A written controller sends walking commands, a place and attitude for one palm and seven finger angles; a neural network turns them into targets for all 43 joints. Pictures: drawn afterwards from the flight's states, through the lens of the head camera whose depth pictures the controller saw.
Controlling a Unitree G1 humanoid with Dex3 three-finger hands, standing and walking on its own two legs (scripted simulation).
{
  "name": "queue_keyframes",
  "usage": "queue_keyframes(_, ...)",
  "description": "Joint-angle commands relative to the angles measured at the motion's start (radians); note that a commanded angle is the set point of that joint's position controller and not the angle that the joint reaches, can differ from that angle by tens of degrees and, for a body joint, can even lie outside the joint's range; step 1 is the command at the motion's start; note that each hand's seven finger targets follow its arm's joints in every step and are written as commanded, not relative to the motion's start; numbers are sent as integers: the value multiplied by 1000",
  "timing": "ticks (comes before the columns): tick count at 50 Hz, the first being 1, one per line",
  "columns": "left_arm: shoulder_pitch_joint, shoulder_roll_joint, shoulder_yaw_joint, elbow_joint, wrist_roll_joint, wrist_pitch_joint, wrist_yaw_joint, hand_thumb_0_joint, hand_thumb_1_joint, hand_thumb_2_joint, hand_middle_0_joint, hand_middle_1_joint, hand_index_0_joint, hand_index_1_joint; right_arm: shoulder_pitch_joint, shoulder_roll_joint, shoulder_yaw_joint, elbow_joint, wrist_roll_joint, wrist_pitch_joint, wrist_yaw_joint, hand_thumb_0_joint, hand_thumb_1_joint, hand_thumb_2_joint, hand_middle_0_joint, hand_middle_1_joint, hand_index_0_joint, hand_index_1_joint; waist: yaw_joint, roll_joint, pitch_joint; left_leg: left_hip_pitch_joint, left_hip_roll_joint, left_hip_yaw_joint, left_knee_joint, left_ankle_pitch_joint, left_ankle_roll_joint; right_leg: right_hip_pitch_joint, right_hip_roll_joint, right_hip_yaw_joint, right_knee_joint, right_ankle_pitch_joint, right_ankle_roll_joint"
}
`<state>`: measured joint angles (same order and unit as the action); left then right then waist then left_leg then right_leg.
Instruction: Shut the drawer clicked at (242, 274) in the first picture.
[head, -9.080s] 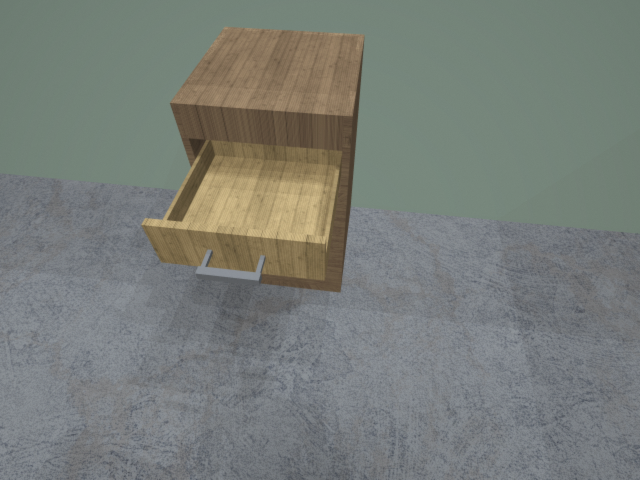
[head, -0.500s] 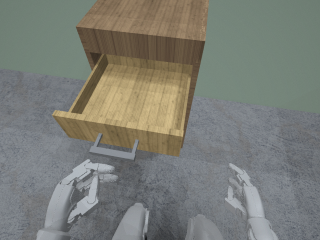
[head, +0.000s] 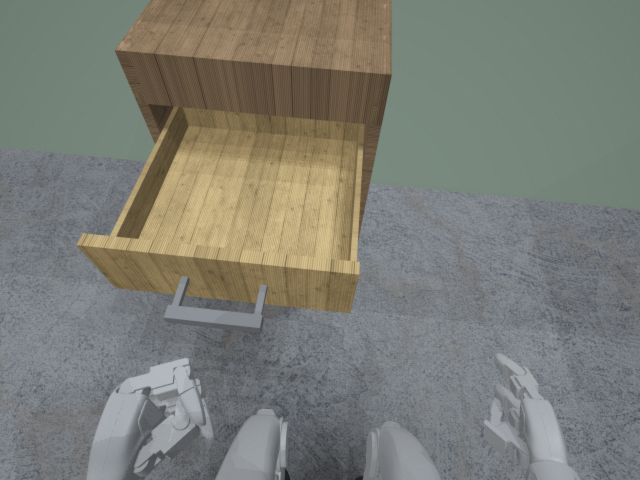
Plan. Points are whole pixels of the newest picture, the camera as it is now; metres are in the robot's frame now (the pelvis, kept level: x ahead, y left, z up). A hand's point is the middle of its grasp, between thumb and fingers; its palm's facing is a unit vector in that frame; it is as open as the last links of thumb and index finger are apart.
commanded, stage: raise the hand and make a fist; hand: left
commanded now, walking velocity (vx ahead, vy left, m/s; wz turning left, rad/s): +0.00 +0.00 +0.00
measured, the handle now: (218, 304) +0.35 +0.17 -0.06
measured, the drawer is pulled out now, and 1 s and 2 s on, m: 0.30 0.30 0.30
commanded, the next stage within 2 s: bring the fist close to the handle in 0.76 s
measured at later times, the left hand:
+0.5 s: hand (192, 432) +0.18 +0.14 +0.04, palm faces -0.06 -1.00 +0.01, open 3.3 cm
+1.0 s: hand (209, 438) +0.17 +0.13 +0.04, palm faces -0.05 -1.00 -0.01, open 3.3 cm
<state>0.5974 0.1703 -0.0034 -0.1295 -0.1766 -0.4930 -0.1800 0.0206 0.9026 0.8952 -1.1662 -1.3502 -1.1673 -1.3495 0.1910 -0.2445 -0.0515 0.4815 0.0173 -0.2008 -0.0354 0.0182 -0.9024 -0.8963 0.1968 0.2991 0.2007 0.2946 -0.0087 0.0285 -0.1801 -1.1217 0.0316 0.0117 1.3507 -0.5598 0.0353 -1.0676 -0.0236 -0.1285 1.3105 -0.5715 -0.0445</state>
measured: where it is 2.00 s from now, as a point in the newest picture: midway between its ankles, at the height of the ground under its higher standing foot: outside the picture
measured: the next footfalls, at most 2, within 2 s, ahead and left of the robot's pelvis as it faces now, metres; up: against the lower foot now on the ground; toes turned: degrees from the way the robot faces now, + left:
none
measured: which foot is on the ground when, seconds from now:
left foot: down 0.00-1.00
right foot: down 0.00-1.00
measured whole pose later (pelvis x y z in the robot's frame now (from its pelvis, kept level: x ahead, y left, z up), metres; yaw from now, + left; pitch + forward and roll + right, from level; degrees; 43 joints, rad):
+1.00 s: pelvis +0.01 +0.00 -0.01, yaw +0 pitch +21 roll -3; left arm 0.69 0.16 -0.08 -0.22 -0.11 -0.49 -0.14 0.02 0.90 0.90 -1.40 -1.60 -1.40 -1.60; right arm 0.18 -0.20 -0.01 0.40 0.01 -0.11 -0.01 0.02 -0.90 -0.90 0.20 0.30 0.20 0.30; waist 0.01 0.04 -0.22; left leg -1.19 0.03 0.00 1.41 -0.60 0.04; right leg -1.12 -0.03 -0.14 1.37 -0.61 -0.04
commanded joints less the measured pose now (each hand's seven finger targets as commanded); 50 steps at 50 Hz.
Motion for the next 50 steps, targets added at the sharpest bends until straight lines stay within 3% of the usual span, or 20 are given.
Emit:
queue_keyframes(1, 102, 42, 19, -236, 1, -51, 3, 0, 900, 900, -1360, -1557, -1360, -1557, -59, -90, -30, -183, -4, -30, 6, 0, -900, -900, 200, 300, 200, 300, 12, 0, -235, 207, -22, -69, -214, 220, 1, 154, 30, 66, -197, 150, 4)
queue_keyframes(3, 104, 30, -4, -241, 7, -34, -3, 0, 900, 900, -1400, -1600, -1400, -1600, -62, -90, -26, -199, -3, -14, 10, 0, -900, -900, 200, 300, 200, 300, 4, -1, -199, 195, -23, -74, -219, 191, -2, 138, 31, 61, -199, 129, 6)
queue_keyframes(6, 77, 63, 18, -236, 18, -20, 0, 0, 900, 900, -1400, -1600, -1400, -1600, -72, -90, -19, -205, -1, 6, 1, 0, -900, -900, 200, 300, 200, 300, 2, -21, -165, 165, -22, -82, -214, 146, 0, 116, 36, 65, -201, 84, 5)
queue_keyframes(10, 110, 29, -17, -287, 12, -23, -6, 0, 900, 900, -1400, -1600, -1400, -1600, -63, -85, -15, -226, -7, 11, 10, 0, -900, -900, 200, 300, 200, 300, 10, 16, -222, 206, -24, -85, -205, 205, -3, 120, 34, 54, -176, 139, 4)
queue_keyframes(17, 117, 40, -23, -315, 21, -18, -6, 0, 900, 900, -1400, -1600, -1400, -1600, -62, -86, -14, -231, -8, 21, 14, 0, -900, -900, 200, 300, 200, 300, 5, 7, -229, 191, -20, -102, -193, 199, -5, 85, 36, 46, -151, 123, 5)
queue_keyframes(20, 158, 37, -25, -329, 22, -13, -5, 0, 900, 900, -1400, -1600, -1400, -1600, -64, -86, -18, -238, -5, 26, 18, 0, -900, -900, 200, 300, 200, 300, 15, -1, -243, 191, -21, -103, -195, 208, -7, 97, 36, 44, -147, 128, 3)
queue_keyframes(23, 181, 34, -36, -358, 25, -7, 7, 0, 900, 900, -1400, -1600, -1400, -1600, -60, -79, -18, -242, -6, 27, 22, 0, -900, -900, 200, 300, 200, 300, 22, 36, -262, 201, -22, -100, -195, 227, -8, 102, 33, 46, -145, 133, 1)
queue_keyframes(26, 213, 28, -41, -353, 35, -7, 22, 0, 900, 900, -1400, -1600, -1400, -1600, -64, -79, -25, -241, -3, 30, 23, 0, -900, -900, 200, 300, 200, 300, 23, -6, -261, 204, -19, -105, -197, 249, -9, 101, 36, 42, -140, 143, 1)
queue_keyframes(28, 216, 14, -61, -357, 37, -8, 28, 0, 900, 900, -1400, -1600, -1400, -1600, -61, -78, -25, -248, -3, 32, 27, 0, -900, -900, 200, 300, 200, 300, 13, -5, -236, 190, -21, -104, -200, 213, -9, 94, 35, 40, -149, 121, 3)
queue_keyframes(31, 238, 33, -44, -345, 48, -11, 42, 0, 900, 900, -1400, -1600, -1400, -1600, -71, -76, -26, -250, -3, 40, 24, 0, -900, -900, 200, 300, 200, 300, 21, -10, -220, 166, -23, -101, -201, 190, -9, 91, 35, 45, -150, 102, 1)
queue_keyframes(44, 218, 18, -62, -322, 45, -44, 40, 0, 900, 900, -1400, -1600, -1400, -1600, -58, -74, -21, -254, -3, 39, 22, 0, -900, -900, 200, 300, 200, 300, 2, -13, -203, 142, -29, -85, -177, 142, -3, 86, 34, 64, -172, 72, 2)
queue_keyframes(46, 151, 29, -59, -282, 55, -48, 42, 0, 900, 900, -1400, -1600, -1400, -1600, -65, -77, -15, -242, -4, 39, 16, 0, -900, -900, 200, 300, 200, 300, -14, -31, -168, 100, -29, -87, -155, 113, -1, 49, 35, 71, -166, 47, 4)
queue_keyframes(48, 122, 35, -37, -240, 52, -60, 41, 0, 900, 900, -1400, -1600, -1400, -1600, -64, -78, -14, -233, -6, 37, 14, 0, -900, -900, 200, 300, 200, 300, -14, -40, -160, 66, -32, -81, -135, 81, -4, 39, 33, 84, -166, 11, 2)
queue_keyframes(50, 93, 47, -16, -236, 47, -74, 38, 0, 900, 900, -1400, -1600, -1400, -1600, -65, -81, -13, -230, -7, 32, 11, 0, -900, -900, 200, 300, 200, 300, -7, -36, -200, 59, -31, -75, -114, 86, -4, 40, 32, 94, -153, 11, 1)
